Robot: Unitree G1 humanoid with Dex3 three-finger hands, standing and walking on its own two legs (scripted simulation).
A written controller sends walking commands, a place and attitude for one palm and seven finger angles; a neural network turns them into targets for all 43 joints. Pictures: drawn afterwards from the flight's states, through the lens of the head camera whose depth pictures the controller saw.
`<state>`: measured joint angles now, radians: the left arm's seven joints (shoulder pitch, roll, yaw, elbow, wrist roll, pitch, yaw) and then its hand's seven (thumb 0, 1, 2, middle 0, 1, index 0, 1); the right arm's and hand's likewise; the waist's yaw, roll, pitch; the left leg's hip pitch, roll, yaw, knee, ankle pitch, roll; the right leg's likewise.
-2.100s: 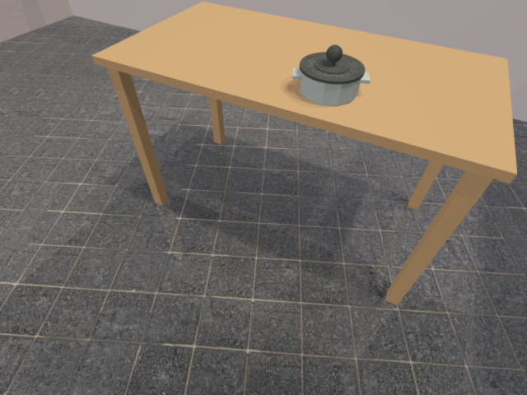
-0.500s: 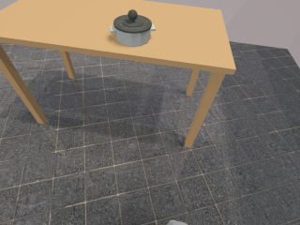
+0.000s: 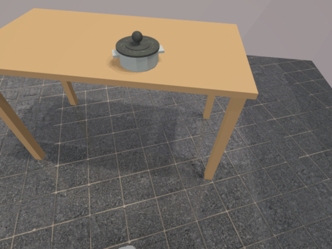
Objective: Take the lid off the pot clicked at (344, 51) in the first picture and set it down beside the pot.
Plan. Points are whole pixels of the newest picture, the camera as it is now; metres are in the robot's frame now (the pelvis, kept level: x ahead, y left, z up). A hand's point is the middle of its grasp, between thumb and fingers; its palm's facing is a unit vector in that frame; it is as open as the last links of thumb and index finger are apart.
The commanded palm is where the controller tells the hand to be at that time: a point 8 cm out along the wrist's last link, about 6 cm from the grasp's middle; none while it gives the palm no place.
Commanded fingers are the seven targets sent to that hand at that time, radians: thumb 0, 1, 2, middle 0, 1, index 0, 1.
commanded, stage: take the last steps up to it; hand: left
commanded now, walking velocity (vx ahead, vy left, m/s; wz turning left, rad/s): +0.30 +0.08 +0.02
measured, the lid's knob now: (137, 36) +0.85 +0.19 +0.11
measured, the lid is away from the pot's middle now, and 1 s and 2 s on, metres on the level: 0.00 0.00 0.00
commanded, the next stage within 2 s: come to a stop and stand still in 0.72 s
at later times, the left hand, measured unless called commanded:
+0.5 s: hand (109, 201) +0.28 +0.20 -0.16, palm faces +0.02 -0.97 -0.24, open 7.4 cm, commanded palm none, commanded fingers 0.00 0.90 0.90 -0.20 -0.30 -0.20 -0.30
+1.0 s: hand (105, 203) +0.29 +0.22 -0.20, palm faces +0.12 -0.98 -0.16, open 7.4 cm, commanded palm none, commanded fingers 0.00 0.90 0.90 -0.20 -0.30 -0.20 -0.30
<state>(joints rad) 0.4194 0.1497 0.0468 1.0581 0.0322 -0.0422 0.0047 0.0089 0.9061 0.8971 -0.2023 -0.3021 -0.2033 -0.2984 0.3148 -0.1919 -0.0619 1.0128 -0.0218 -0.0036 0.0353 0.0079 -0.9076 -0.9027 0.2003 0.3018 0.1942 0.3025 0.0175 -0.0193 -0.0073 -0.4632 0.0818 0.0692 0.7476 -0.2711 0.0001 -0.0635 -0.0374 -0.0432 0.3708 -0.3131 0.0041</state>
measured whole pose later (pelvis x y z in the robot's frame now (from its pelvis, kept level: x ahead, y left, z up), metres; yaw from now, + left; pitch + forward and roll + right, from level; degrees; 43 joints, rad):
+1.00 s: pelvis +0.36 +0.06 -0.01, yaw +0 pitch -1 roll +0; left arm 0.40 0.15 0.03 1.10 0.01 0.00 0.05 0.01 0.91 0.90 -0.20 -0.30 -0.20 -0.30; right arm 0.11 -0.12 -0.01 0.99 -0.01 -0.04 -0.02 0.00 -0.91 -0.90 0.20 0.30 0.19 0.30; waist 0.06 -0.06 0.07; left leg -0.36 0.04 0.13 0.57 -0.19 0.05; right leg -0.19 -0.05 -0.05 0.81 -0.56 0.02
